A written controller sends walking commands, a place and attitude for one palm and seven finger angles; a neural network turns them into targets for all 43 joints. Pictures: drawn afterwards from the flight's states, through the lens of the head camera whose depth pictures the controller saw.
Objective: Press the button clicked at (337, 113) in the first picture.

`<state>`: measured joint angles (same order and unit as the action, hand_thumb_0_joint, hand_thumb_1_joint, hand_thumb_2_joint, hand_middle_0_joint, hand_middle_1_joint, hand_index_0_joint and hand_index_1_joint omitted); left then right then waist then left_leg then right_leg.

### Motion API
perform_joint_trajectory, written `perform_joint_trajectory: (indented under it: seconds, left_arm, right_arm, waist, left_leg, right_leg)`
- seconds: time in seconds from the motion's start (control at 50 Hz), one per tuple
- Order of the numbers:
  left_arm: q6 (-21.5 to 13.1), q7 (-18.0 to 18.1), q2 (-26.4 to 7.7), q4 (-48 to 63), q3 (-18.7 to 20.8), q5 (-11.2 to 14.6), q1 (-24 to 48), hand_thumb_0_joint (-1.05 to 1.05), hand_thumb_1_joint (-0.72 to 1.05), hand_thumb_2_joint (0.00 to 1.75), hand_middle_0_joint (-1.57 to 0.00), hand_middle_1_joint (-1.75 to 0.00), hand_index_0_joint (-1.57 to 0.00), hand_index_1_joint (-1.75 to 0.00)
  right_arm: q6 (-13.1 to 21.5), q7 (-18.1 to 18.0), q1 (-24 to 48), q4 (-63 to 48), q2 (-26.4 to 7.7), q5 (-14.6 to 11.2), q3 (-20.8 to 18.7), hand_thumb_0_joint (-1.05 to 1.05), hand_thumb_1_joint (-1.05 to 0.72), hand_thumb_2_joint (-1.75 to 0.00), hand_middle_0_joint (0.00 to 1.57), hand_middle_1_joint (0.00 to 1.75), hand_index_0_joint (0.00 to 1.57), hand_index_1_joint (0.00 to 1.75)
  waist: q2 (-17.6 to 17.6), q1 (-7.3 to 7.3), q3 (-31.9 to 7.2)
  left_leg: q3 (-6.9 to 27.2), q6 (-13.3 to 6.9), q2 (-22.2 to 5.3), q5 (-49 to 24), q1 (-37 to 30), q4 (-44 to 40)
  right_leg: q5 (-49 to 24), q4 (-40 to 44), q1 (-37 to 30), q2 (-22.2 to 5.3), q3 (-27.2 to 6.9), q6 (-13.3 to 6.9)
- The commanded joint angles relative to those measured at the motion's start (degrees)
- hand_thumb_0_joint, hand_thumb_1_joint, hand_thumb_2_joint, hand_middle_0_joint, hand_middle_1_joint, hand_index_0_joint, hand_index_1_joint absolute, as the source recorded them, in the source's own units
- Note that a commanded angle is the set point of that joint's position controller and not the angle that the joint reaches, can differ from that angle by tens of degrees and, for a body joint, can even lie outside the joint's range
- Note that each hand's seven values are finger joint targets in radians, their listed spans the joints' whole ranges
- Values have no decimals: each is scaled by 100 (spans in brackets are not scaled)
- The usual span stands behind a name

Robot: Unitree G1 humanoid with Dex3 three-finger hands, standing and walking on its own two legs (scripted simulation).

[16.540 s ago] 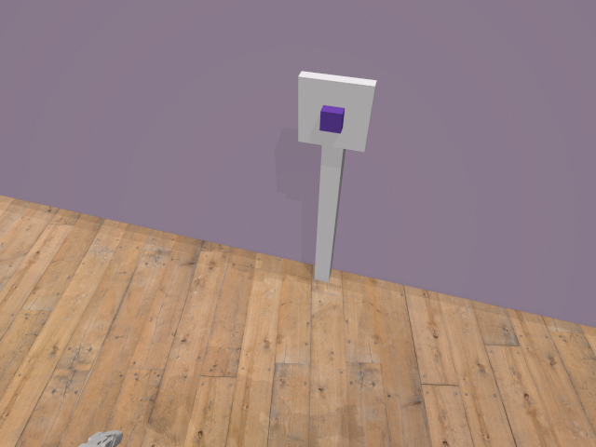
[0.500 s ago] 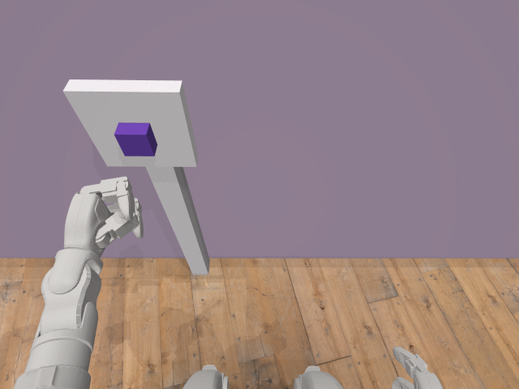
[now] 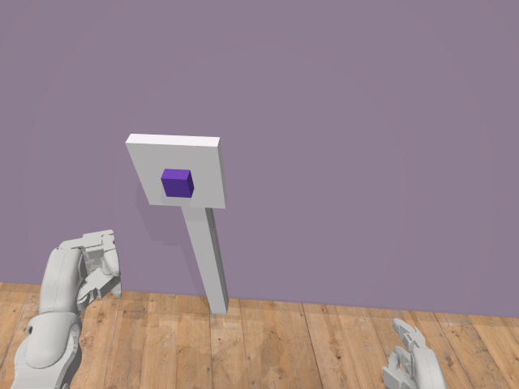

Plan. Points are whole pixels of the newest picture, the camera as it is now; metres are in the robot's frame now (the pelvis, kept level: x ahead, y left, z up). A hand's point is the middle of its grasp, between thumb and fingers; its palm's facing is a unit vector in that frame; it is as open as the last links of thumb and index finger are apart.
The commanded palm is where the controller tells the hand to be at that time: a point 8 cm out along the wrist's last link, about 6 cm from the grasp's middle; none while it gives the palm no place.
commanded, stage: draw the hand back to the body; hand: left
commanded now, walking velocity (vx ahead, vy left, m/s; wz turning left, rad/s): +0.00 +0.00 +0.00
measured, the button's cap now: (178, 182) +0.50 +0.21 +0.02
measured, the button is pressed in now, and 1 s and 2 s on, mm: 0 0 0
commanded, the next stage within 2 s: step back with the hand held close in 0.78 s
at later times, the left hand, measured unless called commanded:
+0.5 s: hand (46, 270) +0.20 +0.25 +0.18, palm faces +0.41 -0.83 -0.39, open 3.1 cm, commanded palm +0.14 +0.29 +0.20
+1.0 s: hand (37, 278) +0.18 +0.24 +0.20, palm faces +0.43 -0.81 -0.40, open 3.1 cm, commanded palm +0.13 +0.28 +0.20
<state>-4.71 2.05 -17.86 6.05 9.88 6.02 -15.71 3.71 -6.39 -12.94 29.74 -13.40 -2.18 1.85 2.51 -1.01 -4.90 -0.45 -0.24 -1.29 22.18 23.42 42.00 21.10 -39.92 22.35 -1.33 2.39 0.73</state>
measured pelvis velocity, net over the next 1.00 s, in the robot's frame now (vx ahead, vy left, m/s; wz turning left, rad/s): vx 0.00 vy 0.00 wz -0.01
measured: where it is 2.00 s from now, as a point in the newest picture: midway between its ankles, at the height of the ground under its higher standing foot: outside the picture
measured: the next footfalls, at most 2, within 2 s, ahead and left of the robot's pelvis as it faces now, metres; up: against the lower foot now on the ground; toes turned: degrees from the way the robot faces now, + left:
right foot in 1.88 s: -0.16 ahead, -0.11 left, +0.00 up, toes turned +4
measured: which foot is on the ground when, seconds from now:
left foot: down 0.00-1.00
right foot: down 0.00-1.00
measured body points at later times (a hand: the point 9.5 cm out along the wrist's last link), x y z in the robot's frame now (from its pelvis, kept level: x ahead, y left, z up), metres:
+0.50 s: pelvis +0.02 +0.01 +0.02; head -0.01 -0.01 +0.47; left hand +0.17 +0.29 +0.20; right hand +0.21 -0.21 -0.06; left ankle -0.01 +0.12 -0.72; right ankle -0.01 -0.13 -0.72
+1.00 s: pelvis +0.00 +0.00 +0.02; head -0.03 -0.03 +0.47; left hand +0.15 +0.28 +0.22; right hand +0.18 -0.23 -0.06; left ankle -0.01 +0.12 -0.72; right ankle -0.01 -0.13 -0.72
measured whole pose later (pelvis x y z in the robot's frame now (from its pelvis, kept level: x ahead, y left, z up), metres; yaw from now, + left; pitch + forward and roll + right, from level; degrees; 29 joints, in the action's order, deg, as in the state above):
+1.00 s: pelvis +0.00 +0.00 +0.02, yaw +0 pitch -4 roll -1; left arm -6.5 6.6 -18.0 26.9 18.4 2.3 -29.5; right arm 5.4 -4.9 -11.9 34.9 -13.1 0.5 1.5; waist 4.8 -2.5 -0.6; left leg -0.9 0.0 -1.9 15.2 8.0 26.9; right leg 13.1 -23.1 6.3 -0.3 2.2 0.6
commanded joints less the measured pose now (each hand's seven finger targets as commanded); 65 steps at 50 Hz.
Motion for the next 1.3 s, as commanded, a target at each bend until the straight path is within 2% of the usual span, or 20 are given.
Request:
perform_joint_trajectory:
  seconds: [0.0,0.32,0.34,0.4,0.46,0.48,0.56,0.66,0.74,0.8,0.86,0.88,0.9,0.92,0.94,0.98,1.02,1.14,1.22,1.28]
  left_arm:
    - [-123,447,-934,1763,480,-166,703,0,90,90,-130,-150,-130,-150]
    - [6,549,-939,3093,988,-269,-667,0,90,90,-130,-150,-130,-150]
    - [-14,546,-1009,3167,1071,-272,-745,0,90,90,-130,-150,-130,-150]
    - [-75,555,-1039,3443,1211,-265,-878,0,90,90,-130,-150,-130,-150]
    - [-126,539,-1043,3587,1309,-247,-1087,0,90,90,-130,-150,-130,-150]
    - [-154,542,-1086,3707,1359,-260,-1086,0,90,90,-130,-150,-130,-150]
    - [-102,510,-778,3167,1134,-264,-1126,0,90,90,-130,-150,-130,-150]
    - [-177,543,-931,3290,1250,-284,-891,0,90,90,-130,-150,-130,-150]
    - [-259,582,-1083,3642,1338,-327,-887,0,90,90,-130,-150,-130,-150]
    - [-259,589,-979,3555,1262,-314,-958,0,90,90,-130,-150,-130,-150]
    - [-267,574,-942,3386,1266,-299,-1031,0,90,90,-130,-150,-130,-150]
    - [-233,566,-827,3096,1149,-310,-850,0,90,90,-130,-150,-130,-150]
    - [-505,596,-1426,3568,1875,-316,-245,0,90,90,-130,-150,-130,-150]
    - [-522,555,-1064,2924,1612,-325,-866,0,90,90,-130,-150,-130,-150]
    - [-528,536,-1054,2921,1553,-353,-953,0,90,90,-130,-150,-130,-150]
    - [-595,515,-841,2885,1316,-389,-1239,0,90,90,-130,-150,-130,-150]
    - [-673,526,-872,3094,1338,-394,-1482,0,90,90,-130,-150,-130,-150]
    - [-806,626,-1404,3957,1857,-357,-1957,0,90,90,-130,-150,-130,-150]
    - [-844,676,-1385,3988,1907,-339,-2169,0,90,90,-130,-150,-130,-150]
    - [-838,687,-1260,3781,1823,-342,-2217,0,90,90,-130,-150,-130,-150]
  right_arm:
    - [325,-69,511,-759,-606,62,-190,0,-90,-90,20,30,20,30]
    - [558,99,788,-510,-474,202,-141,0,-90,-90,20,30,20,30]
    - [584,101,802,-502,-494,206,-151,0,-90,-90,20,30,20,30]
    - [614,112,820,-517,-460,214,-153,0,-90,-90,20,30,20,30]
    - [648,101,857,-507,-445,208,-168,0,-90,-90,20,30,20,30]
    - [658,104,866,-499,-442,198,-177,0,-90,-90,20,30,20,30]
    - [634,101,810,-408,-485,207,-208,0,-90,-90,20,30,20,30]
    - [628,44,862,-424,-486,228,-243,0,-90,-90,20,30,20,30]
    - [745,41,910,-401,-468,250,-226,0,-90,-90,20,30,20,30]
    - [784,50,900,-375,-436,241,-207,0,-90,-90,20,30,20,30]
    - [797,47,891,-344,-448,238,-230,0,-90,-90,20,30,20,30]
    - [757,41,899,-293,-454,227,-229,0,-90,-90,20,30,20,30]
    - [562,93,771,-530,-627,246,-269,0,-90,-90,20,30,20,30]
    - [453,95,778,-412,-550,244,-268,0,-90,-90,20,30,20,30]
    - [381,103,858,-440,-571,248,-295,0,-90,-90,20,30,20,30]
    - [245,142,823,-457,-593,271,-308,0,-90,-90,20,30,20,30]
    - [146,162,791,-516,-639,269,-356,0,-90,-90,20,30,20,30]
    - [-56,120,847,-797,-610,222,-449,0,-90,-90,20,30,20,30]
    - [-93,111,789,-869,-589,194,-481,0,-90,-90,20,30,20,30]
    - [-86,99,769,-834,-616,187,-490,0,-90,-90,20,30,20,30]
  waist:
    - [-34,10,-538]
    - [134,-245,-25]
    - [-56,-269,-36]
    - [175,-299,-27]
    - [24,-309,76]
    - [204,-320,100]
    - [-92,-236,563]
    - [-139,-272,366]
    - [204,-337,121]
    - [231,-310,328]
    - [-8,-287,492]
    - [-80,-240,744]
    - [-180,-4,1005]
    - [-459,26,990]
    - [-462,9,1060]
    - [-397,64,819]
    - [-226,71,389]
    - [-23,18,-717]
    - [34,34,-660]
    - [138,56,-406]
  left_leg:
    - [70,-128,38,-1476,-824,-1061]
    - [35,-49,-19,-2530,-1583,-1810]
    - [47,-46,-23,-2511,-1561,-1825]
    - [29,-36,-2,-2472,-1608,-1880]
    - [1,-45,-11,-2347,-1619,-1901]
    - [-14,-43,-4,-2317,-1638,-1893]
    - [-34,-64,-22,-1965,-1549,-2001]
    - [-48,-111,11,-1640,-1647,-2039]
    - [-34,-84,49,-1837,-1726,-2014]
    - [-35,-68,56,-1705,-1663,-2047]
    - [-44,-69,30,-1584,-1641,-2097]
    - [-67,-75,28,-1442,-1582,-2121]
    - [3,-181,-55,-1006,-1087,-1976]
    - [61,-189,-6,-920,-1133,-1843]
    - [39,-194,8,-943,-1190,-1799]
    - [46,-166,-39,-1104,-1168,-1838]
    - [52,-158,-90,-1501,-1194,-1938]
    - [73,-152,-194,-2964,-1307,-1811]
    - [134,-144,-275,-2989,-943,-1817]
    - [184,-176,-364,-2547,-650,-1949]
  right_leg:
    - [-1437,948,-724,62,-16,-181]
    - [-2138,1589,-1651,77,64,-154]
    - [-2127,1627,-1705,117,78,-155]
    - [-2119,1647,-1769,93,64,-156]
    - [-2090,1710,-1765,116,56,-146]
    - [-2059,1733,-1726,120,29,-150]
    - [-1778,1869,-1504,131,45,-115]
    - [-1494,1944,-1568,112,-13,-112]
    - [-1693,1925,-1741,123,-30,-147]
    - [-1554,1955,-1650,122,-17,-145]
    - [-1439,2025,-1576,135,-23,-129]
    - [-1273,2086,-1410,149,-25,-114]
    - [-1231,2452,-950,-112,-608,-94]
    - [-1016,2604,-799,-224,-651,-107]
    - [-988,2719,-650,-251,-701,-121]
    - [-1065,2611,-734,-288,-586,-106]
    - [-1568,2335,-1060,-243,-418,-76]
    - [-3056,1534,-1772,-133,-201,5]
    - [-3176,1268,-1808,-82,-186,24]
    - [-2753,1203,-1657,-23,-191,49]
